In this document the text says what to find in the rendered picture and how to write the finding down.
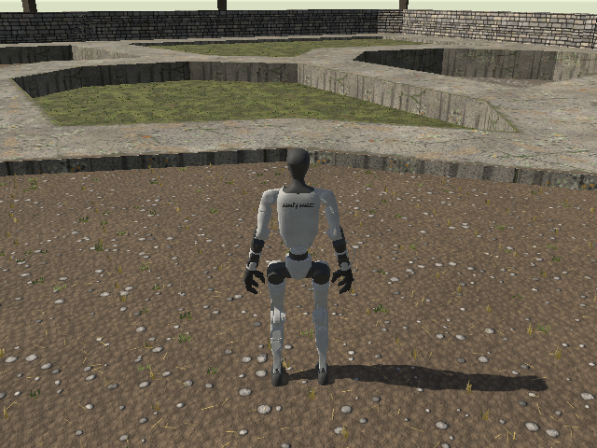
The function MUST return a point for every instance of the robot left hand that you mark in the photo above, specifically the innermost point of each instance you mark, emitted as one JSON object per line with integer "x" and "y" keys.
{"x": 248, "y": 279}

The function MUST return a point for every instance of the robot right forearm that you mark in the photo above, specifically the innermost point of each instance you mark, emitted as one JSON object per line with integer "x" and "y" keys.
{"x": 341, "y": 252}

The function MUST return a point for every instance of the left robot foot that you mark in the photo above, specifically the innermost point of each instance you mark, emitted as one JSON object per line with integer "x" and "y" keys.
{"x": 277, "y": 378}

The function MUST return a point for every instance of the robot left forearm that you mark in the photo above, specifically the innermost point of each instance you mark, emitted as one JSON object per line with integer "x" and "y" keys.
{"x": 255, "y": 252}

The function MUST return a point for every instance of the robot right hand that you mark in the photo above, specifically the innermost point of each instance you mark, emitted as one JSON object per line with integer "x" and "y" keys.
{"x": 348, "y": 279}

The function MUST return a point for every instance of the robot right upper arm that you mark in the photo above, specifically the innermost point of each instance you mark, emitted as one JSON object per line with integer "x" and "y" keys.
{"x": 327, "y": 198}

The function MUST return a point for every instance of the robot left upper arm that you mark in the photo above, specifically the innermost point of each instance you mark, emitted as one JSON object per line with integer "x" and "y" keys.
{"x": 269, "y": 197}

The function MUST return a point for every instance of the humanoid robot head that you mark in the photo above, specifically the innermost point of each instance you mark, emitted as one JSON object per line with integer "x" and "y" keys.
{"x": 298, "y": 161}

